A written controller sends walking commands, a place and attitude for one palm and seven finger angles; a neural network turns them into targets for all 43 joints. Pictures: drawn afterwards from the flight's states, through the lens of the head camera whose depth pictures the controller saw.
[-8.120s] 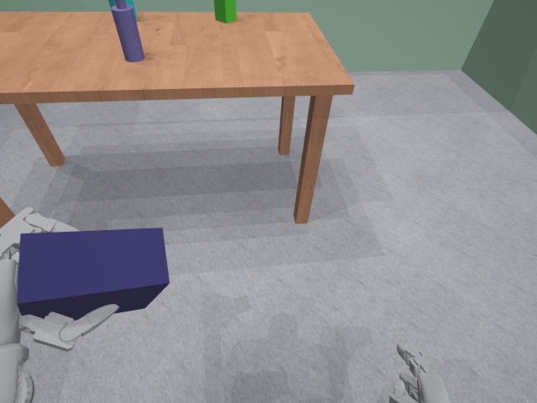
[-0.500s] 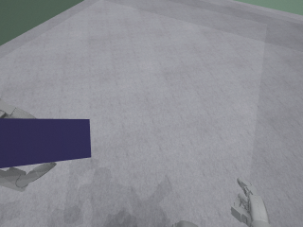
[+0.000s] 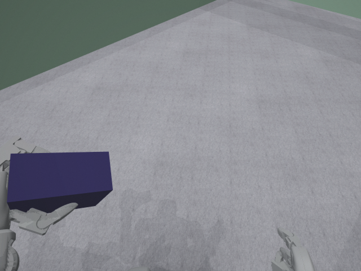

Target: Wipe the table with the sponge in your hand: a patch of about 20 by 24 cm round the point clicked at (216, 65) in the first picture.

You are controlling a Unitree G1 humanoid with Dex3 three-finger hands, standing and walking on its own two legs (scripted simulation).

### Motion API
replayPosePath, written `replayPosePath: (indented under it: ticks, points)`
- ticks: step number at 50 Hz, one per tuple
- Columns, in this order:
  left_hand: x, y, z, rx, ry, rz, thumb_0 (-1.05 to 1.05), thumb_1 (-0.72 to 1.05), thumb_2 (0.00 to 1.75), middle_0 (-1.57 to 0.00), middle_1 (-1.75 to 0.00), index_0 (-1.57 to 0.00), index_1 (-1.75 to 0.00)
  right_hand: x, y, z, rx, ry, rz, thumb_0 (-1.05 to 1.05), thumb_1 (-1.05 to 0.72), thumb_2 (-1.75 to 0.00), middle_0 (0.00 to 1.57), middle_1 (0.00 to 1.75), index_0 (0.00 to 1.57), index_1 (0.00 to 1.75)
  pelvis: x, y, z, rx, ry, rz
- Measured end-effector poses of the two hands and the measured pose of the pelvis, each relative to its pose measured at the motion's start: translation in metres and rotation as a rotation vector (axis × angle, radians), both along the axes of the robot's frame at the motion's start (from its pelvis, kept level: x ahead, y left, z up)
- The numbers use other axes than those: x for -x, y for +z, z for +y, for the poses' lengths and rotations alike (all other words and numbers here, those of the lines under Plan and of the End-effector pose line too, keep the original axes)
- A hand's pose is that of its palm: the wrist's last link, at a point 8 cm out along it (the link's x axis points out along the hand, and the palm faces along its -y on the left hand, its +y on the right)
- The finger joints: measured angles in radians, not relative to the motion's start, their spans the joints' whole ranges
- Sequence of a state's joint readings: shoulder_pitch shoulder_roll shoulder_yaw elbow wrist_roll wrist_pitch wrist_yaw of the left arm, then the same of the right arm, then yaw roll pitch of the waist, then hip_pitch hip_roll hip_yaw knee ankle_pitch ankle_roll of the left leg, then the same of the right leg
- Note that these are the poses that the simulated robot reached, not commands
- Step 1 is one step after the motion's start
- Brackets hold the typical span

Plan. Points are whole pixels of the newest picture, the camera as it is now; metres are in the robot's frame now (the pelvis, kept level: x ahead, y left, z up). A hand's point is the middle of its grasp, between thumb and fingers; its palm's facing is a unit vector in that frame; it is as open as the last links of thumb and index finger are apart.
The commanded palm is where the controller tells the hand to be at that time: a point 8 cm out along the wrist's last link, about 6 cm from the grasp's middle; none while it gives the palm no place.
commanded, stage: turn to face it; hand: left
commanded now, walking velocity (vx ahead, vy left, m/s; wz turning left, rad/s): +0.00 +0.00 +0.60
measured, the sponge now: (75, 183) +0.23 +0.19 +0.14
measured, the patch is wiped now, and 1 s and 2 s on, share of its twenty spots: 0.00 0.00 0.00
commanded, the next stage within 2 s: none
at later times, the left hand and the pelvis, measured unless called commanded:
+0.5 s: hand out of the picture +0.04 +0.26 +0.16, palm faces +0.62 -0.62 -0.48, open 10.5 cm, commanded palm -0.03 +0.28 +0.17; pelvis -0.09 -0.03 -0.02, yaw +18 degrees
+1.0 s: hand out of the picture -0.12 +0.25 +0.17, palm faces +0.75 -0.45 -0.48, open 10.5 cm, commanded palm -0.19 +0.26 +0.17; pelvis -0.15 -0.06 -0.01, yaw +36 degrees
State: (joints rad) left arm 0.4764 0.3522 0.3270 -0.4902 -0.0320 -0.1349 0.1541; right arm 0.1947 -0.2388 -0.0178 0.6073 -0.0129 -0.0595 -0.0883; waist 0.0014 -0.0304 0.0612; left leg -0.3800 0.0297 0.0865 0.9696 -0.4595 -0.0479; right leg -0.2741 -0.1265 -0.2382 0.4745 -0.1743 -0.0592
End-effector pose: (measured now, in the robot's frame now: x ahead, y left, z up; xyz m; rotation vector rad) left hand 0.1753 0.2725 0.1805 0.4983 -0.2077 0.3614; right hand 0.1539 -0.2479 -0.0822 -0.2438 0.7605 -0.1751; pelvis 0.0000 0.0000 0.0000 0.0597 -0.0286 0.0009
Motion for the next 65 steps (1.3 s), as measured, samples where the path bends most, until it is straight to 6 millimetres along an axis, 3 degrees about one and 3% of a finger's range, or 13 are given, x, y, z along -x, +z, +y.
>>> replayPosePath:
  ticks: [6,11,16,20,25,35,39,43,49,54,58,65]
  points:
    - [0.047,0.005,0.024,-0.011,0.023,-0.131,-0.01,-0.53,1.0,-0.67,-1.36,-0.71,-1.34,0.0,0.015,0.001,0.115,0.064,-0.055,0.02,-0.91,-0.9,0.2,0.29,0.2,0.3,0.025,-0.015,0.015,0.036,0.073,0.025]
    - [0.083,0.003,0.042,-0.055,0.071,-0.129,-0.01,-0.53,1.0,-0.67,-1.36,-0.71,-1.34,0.011,0.01,0.034,0.027,0.116,-0.067,0.02,-0.91,-0.9,0.19,0.29,0.2,0.3,0.046,-0.014,0.013,0.052,0.139,-0.007]
    - [0.123,0.011,0.036,-0.06,0.143,-0.088,-0.01,-0.53,1.0,-0.67,-1.36,-0.71,-1.34,0.026,-0.002,0.071,-0.1,0.229,-0.029,0.02,-0.91,-0.9,0.2,0.29,0.2,0.3,0.058,-0.008,0.003,0.082,0.204,-0.009]
    - [0.153,0.011,0.024,-0.088,0.217,-0.042,-0.01,-0.53,1.0,-0.67,-1.36,-0.71,-1.34,0.033,-0.02,0.085,-0.169,0.319,0.008,0.02,-0.9,-0.9,0.2,0.3,0.21,0.3,0.07,-0.012,-0.013,0.078,0.248,-0.006]
    - [0.184,0.001,0.012,-0.064,0.324,0.003,-0.01,-0.53,1.0,-0.67,-1.36,-0.71,-1.34,0.035,-0.038,0.077,-0.169,0.399,0.057,0.02,-0.9,-0.89,0.2,0.3,0.21,0.3,0.091,-0.015,-0.032,0.055,0.313,-0.024]
    - [0.247,0.001,0.008,-0.026,0.406,-0.018,-0.01,-0.53,1.0,-0.67,-1.36,-0.71,-1.34,0.03,0.002,0.041,0.035,0.434,0.011,0.02,-0.91,-0.9,0.2,0.3,0.2,0.3,0.12,-0.002,-0.042,0.016,0.435,0.017]
    - [0.279,0.002,0.016,-0.062,0.418,-0.114,-0.01,-0.53,1.0,-0.67,-1.36,-0.71,-1.34,0.027,0.007,0.043,0.097,0.467,-0.056,0.02,-0.91,-0.9,0.2,0.3,0.2,0.3,0.138,-0.019,-0.036,0.046,0.488,0.025]
    - [0.306,-0.001,0.017,-0.09,0.456,-0.095,-0.01,-0.53,1.0,-0.67,-1.36,-0.71,-1.34,0.04,0.006,0.062,0.029,0.499,-0.047,0.02,-0.91,-0.9,0.2,0.29,0.2,0.3,0.148,-0.017,-0.043,0.044,0.533,0.003]
    - [0.341,0.009,-0.009,-0.09,0.53,-0.029,-0.01,-0.53,1.0,-0.67,-1.36,-0.71,-1.34,0.064,-0.007,0.093,-0.101,0.627,0.017,0.02,-0.91,-0.9,0.2,0.29,0.2,0.3,0.153,-0.008,-0.059,0.077,0.61,-0.005]
    - [0.364,0.01,-0.035,-0.13,0.637,0.03,-0.01,-0.53,1.0,-0.67,-1.36,-0.71,-1.34,0.068,-0.033,0.105,-0.174,0.733,0.069,0.02,-0.9,-0.9,0.2,0.3,0.21,0.3,0.153,-0.016,-0.083,0.07,0.66,-0.008]
    - [0.382,0.003,-0.051,-0.073,0.728,0.053,-0.01,-0.53,1.0,-0.67,-1.36,-0.71,-1.34,0.062,-0.038,0.099,-0.16,0.781,0.099,0.02,-0.9,-0.89,0.2,0.3,0.21,0.3,0.16,-0.012,-0.102,0.038,0.715,-0.021]
    - [0.415,-0.001,-0.078,-0.015,0.796,0.064,-0.01,-0.53,1.0,-0.67,-1.36,-0.71,-1.34,0.044,-0.01,0.076,-0.048,0.81,0.04,0.02,-0.91,-0.9,0.2,0.3,0.21,0.3,0.169,0.001,-0.122,-0.003,0.801,0.006]
